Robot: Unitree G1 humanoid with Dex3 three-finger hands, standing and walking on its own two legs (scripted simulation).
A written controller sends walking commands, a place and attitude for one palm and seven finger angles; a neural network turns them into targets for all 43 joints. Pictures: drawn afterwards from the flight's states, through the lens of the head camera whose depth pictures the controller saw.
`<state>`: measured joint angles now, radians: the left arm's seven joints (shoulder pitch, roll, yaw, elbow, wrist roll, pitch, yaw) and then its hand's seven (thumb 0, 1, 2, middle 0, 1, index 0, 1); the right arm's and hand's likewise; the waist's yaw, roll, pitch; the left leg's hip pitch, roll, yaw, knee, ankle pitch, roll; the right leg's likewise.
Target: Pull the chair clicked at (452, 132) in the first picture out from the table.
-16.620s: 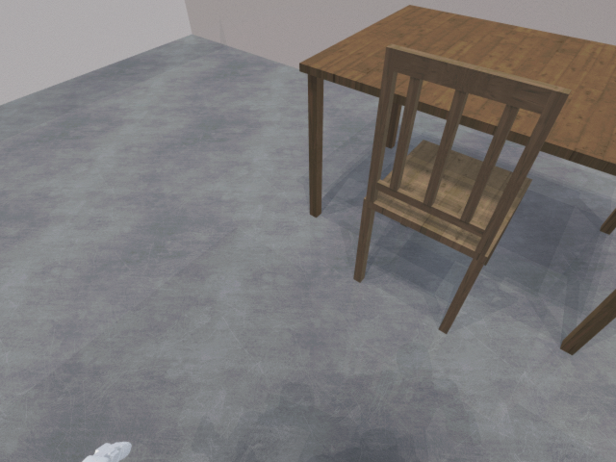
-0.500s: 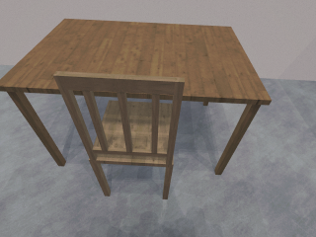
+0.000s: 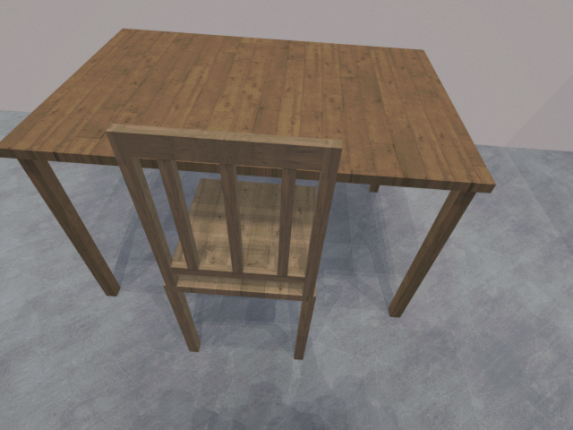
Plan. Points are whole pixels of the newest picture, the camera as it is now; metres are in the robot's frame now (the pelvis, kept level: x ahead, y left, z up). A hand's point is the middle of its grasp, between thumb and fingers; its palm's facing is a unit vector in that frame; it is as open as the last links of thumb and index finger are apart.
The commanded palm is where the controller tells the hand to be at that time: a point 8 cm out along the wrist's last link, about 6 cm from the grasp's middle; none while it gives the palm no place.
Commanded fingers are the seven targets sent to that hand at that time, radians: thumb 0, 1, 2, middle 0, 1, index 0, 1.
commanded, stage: look again from close up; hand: left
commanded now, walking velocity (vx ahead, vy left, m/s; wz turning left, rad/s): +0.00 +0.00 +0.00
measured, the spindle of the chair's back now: (233, 223) +0.52 +0.14 -0.08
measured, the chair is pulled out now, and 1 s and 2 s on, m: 0.00 0.00 0.00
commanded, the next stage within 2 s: none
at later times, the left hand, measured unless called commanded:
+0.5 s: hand out of the picture -0.04 +0.16 -0.18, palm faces +0.08 -0.99 -0.14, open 7.3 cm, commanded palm none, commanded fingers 0.00 0.90 0.90 -0.20 -0.30 -0.20 -0.30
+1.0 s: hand out of the picture -0.03 +0.17 -0.17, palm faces +0.02 -0.98 -0.17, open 7.3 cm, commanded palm none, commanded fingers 0.00 0.90 0.90 -0.20 -0.30 -0.20 -0.30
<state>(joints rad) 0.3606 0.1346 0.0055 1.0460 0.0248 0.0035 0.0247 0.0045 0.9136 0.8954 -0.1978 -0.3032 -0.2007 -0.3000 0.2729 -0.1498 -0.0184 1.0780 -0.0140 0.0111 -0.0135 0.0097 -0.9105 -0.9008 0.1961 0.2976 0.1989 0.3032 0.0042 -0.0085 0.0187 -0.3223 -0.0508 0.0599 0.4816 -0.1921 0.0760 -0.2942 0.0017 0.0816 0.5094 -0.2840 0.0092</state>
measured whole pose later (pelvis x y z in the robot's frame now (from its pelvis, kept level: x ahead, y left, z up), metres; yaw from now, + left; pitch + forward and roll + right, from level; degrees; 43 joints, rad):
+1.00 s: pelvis -0.01 +0.01 +0.00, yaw -3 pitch +0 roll +0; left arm 0.39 0.10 0.01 1.06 0.02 0.01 0.04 0.00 0.92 0.90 -0.20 -0.30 -0.20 -0.30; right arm 0.27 -0.16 -0.04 1.08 -0.01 0.02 -0.03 0.02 -0.94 -0.90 0.20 0.30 0.20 0.30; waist 0.00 0.01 -0.02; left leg -0.35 -0.06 0.13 0.41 -0.09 0.09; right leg -0.14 -0.01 -0.03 0.48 -0.35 -0.02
